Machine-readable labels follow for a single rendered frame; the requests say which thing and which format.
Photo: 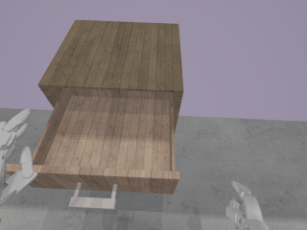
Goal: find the cabinet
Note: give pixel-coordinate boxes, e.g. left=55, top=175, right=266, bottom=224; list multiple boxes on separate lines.
left=38, top=19, right=184, bottom=134

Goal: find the handle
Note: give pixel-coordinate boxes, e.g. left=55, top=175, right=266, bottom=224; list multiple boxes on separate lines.
left=68, top=182, right=118, bottom=211

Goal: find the left robot hand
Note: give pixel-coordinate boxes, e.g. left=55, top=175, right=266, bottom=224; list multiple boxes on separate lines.
left=0, top=108, right=37, bottom=206

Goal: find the right robot hand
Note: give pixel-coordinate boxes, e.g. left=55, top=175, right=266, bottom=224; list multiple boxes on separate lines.
left=225, top=180, right=263, bottom=227

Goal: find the drawer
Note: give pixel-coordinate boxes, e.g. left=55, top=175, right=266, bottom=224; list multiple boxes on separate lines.
left=6, top=87, right=179, bottom=195

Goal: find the right robot forearm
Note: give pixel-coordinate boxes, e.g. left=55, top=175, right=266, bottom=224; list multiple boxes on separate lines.
left=244, top=218, right=269, bottom=230

